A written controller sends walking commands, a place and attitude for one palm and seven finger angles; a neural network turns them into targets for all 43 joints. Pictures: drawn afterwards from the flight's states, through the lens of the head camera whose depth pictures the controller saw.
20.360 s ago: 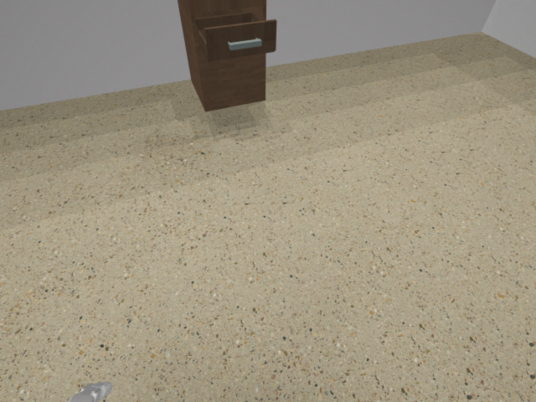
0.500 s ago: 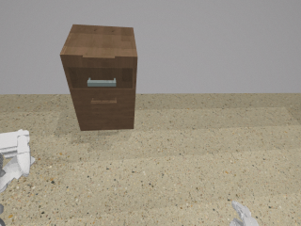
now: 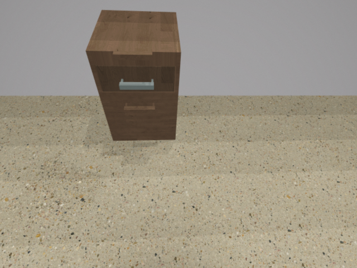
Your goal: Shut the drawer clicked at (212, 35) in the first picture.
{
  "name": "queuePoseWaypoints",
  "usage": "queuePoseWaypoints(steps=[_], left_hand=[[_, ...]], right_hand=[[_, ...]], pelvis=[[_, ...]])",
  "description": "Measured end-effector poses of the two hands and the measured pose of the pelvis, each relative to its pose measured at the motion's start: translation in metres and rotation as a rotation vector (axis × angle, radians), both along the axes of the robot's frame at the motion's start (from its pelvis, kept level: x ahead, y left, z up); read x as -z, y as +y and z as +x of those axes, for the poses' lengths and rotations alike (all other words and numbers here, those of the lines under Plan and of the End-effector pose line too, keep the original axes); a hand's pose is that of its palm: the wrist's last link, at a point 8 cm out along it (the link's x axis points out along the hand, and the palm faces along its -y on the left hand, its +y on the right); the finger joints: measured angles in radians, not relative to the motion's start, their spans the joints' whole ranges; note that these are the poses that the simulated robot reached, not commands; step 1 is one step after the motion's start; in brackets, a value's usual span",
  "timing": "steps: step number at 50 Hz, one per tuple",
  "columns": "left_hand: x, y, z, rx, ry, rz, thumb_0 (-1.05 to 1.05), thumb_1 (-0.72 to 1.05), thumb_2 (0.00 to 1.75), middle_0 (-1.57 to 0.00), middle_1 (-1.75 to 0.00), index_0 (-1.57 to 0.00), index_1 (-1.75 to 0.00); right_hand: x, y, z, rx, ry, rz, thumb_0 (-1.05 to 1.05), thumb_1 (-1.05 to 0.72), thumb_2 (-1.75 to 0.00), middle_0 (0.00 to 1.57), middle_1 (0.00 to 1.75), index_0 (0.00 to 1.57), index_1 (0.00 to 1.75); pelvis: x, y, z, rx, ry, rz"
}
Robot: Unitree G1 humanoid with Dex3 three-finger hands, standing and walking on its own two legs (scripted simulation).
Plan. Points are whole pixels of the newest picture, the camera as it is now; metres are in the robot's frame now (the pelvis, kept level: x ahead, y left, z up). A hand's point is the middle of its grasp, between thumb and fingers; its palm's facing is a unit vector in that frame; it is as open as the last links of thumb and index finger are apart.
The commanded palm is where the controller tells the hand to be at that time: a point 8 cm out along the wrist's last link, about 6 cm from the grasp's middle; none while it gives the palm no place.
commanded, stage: let the arm hang, fingers relaxed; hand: left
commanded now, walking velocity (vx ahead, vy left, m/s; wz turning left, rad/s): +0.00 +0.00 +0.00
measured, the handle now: (137, 83) +0.96 +0.26 -0.24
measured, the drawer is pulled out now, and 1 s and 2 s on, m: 0.00 0.00 0.00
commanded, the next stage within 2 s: look to check the result in 0.78 s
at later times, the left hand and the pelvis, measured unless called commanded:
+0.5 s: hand out of the picture +0.01 +0.20 -0.16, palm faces -0.03 -0.98 -0.20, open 7.1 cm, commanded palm none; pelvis +0.00 +0.03 +0.01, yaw -2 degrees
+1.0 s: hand out of the picture +0.00 +0.18 -0.16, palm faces -0.01 -0.98 -0.18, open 7.4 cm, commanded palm none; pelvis +0.00 +0.01 +0.01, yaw -2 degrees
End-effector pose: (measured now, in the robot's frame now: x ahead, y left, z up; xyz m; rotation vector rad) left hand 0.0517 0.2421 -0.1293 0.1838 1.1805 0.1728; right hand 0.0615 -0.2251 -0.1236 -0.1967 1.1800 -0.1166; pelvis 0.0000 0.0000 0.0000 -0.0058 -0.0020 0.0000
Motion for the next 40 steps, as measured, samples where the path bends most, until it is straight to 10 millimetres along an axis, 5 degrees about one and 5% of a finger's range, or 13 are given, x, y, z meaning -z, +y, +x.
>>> queuePoseWaypoints(steps=[6,11,23,40], left_hand=[[0.000,0.019,-0.049,-0.018,0.183,0.003,0.01,0.91,0.90,-0.84,-1.07,-0.83,-1.01],[-0.004,0.024,-0.065,-0.023,0.242,0.006,0.01,0.91,0.90,-0.65,-0.83,-0.64,-0.80],[-0.003,0.012,-0.047,0.013,0.217,-0.026,0.00,0.91,0.90,-0.27,-0.39,-0.27,-0.38],[-0.001,-0.002,-0.046,0.008,0.237,-0.037,0.00,0.91,0.90,-0.20,-0.31,-0.20,-0.30]], right_hand=[[-0.002,-0.003,-0.026,0.037,0.102,-0.030,0.00,-0.92,-0.90,0.20,0.30,0.20,0.30],[0.003,0.005,-0.041,0.058,0.142,-0.014,0.01,-0.92,-0.90,0.20,0.30,0.20,0.30],[0.011,0.033,-0.074,0.111,0.209,0.048,0.01,-0.92,-0.90,0.20,0.30,0.20,0.30],[0.014,0.050,-0.106,0.169,0.291,0.095,0.00,-0.91,-0.90,0.20,0.30,0.20,0.30]], pelvis=[[-0.008,0.010,0.001,0.007,-0.003,-0.009],[-0.012,0.018,0.000,0.013,-0.014,-0.006],[-0.014,0.027,-0.002,0.028,-0.020,0.003],[-0.015,0.022,0.002,0.037,-0.019,0.008]])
